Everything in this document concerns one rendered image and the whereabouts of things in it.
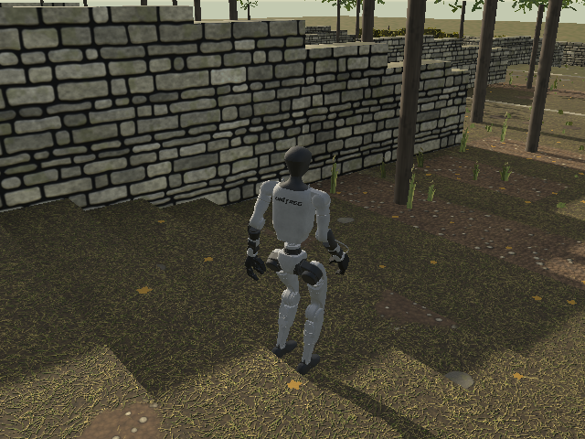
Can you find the robot left upper arm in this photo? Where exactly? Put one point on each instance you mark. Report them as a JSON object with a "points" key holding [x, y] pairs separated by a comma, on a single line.
{"points": [[264, 198]]}

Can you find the humanoid robot head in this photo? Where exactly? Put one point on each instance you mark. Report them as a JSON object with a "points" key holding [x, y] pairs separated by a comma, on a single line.
{"points": [[297, 159]]}

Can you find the robot right forearm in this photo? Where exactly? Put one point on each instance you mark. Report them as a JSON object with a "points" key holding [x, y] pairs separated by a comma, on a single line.
{"points": [[333, 247]]}

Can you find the robot left hand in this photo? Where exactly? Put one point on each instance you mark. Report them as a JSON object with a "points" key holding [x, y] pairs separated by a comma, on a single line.
{"points": [[258, 265]]}

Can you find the robot right hand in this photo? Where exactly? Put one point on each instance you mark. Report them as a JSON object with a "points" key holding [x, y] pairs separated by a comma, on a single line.
{"points": [[342, 265]]}

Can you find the robot right upper arm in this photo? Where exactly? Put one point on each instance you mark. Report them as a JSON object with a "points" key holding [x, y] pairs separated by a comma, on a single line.
{"points": [[321, 200]]}

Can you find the robot left forearm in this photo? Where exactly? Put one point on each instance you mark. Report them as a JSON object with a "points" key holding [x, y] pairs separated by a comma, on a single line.
{"points": [[253, 241]]}

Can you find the robot torso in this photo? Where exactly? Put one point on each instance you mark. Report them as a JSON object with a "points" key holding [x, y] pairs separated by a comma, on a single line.
{"points": [[293, 219]]}

